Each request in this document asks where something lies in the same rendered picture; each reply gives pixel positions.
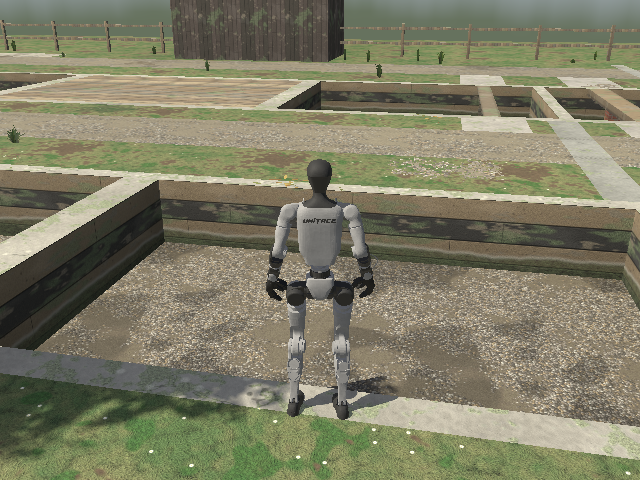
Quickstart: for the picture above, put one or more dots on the robot left upper arm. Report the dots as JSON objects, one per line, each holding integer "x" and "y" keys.
{"x": 288, "y": 212}

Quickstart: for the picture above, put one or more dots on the left robot forearm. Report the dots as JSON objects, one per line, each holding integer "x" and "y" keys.
{"x": 274, "y": 267}

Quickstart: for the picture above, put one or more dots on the right robot forearm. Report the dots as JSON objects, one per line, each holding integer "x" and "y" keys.
{"x": 365, "y": 265}

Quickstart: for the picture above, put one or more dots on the left robot hand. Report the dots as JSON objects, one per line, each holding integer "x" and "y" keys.
{"x": 281, "y": 286}

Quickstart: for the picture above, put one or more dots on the right robot hand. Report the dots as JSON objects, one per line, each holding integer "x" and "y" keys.
{"x": 360, "y": 282}

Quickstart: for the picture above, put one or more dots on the robot torso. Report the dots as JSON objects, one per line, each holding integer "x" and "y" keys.
{"x": 319, "y": 238}

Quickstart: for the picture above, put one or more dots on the left robot shin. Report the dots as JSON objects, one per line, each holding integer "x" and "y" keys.
{"x": 294, "y": 368}

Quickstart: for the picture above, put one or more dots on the robot right upper arm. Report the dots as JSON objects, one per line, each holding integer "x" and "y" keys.
{"x": 351, "y": 213}

